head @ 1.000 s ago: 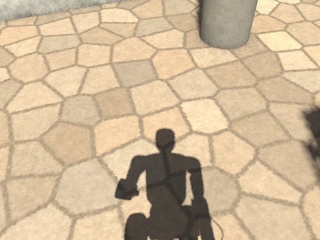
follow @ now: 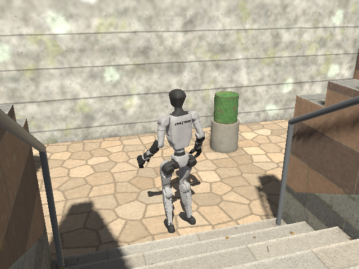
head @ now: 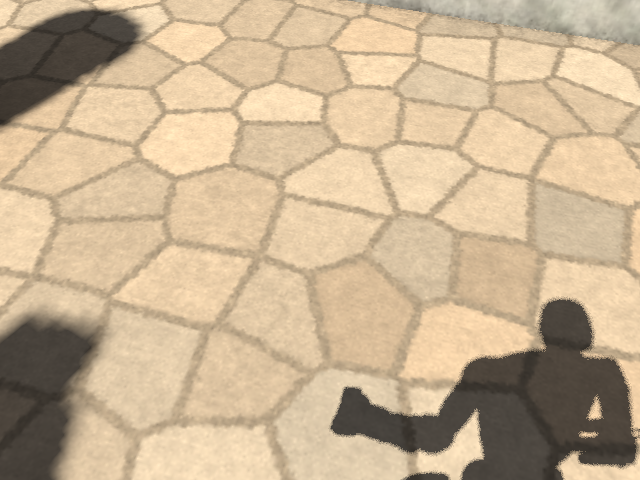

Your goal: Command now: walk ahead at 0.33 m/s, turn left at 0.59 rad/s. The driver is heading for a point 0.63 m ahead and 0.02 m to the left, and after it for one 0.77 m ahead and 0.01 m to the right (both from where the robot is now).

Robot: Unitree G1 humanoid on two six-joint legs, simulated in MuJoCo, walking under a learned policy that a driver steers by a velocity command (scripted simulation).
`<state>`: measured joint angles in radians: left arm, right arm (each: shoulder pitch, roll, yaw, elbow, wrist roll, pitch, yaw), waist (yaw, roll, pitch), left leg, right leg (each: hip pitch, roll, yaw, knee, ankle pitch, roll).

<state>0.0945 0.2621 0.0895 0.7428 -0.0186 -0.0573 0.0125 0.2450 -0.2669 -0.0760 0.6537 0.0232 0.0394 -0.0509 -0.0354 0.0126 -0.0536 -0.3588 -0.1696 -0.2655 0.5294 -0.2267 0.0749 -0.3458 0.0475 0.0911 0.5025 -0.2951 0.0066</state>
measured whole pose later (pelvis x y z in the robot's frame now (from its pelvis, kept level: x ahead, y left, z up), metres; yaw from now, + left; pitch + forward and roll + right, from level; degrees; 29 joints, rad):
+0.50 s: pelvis +0.21 +0.05 -0.02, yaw +14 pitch +4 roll +1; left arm 0.45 0.26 0.08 0.90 -0.03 -0.06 0.01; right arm -0.02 -0.24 -0.05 0.60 0.02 -0.06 0.05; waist 0.09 0.01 0.04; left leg -0.54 -0.02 0.03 0.57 -0.10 0.08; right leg 0.02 -0.11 -0.11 0.54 -0.48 0.03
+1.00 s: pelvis +0.50 +0.08 -0.02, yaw +5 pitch +3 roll +2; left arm 0.11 0.27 0.05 0.66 -0.01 -0.05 -0.05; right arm 0.29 -0.29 -0.08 0.85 0.01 -0.06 -0.01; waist -0.03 -0.02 0.02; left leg 0.04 0.04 0.17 0.49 -0.50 -0.03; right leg -0.57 -0.01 -0.04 0.61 -0.09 -0.10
